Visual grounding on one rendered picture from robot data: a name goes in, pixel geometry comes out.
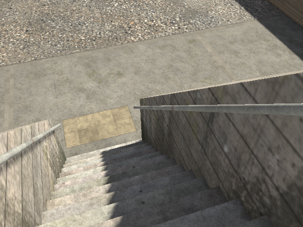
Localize stairs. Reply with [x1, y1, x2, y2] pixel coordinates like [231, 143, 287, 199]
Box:
[35, 139, 275, 227]

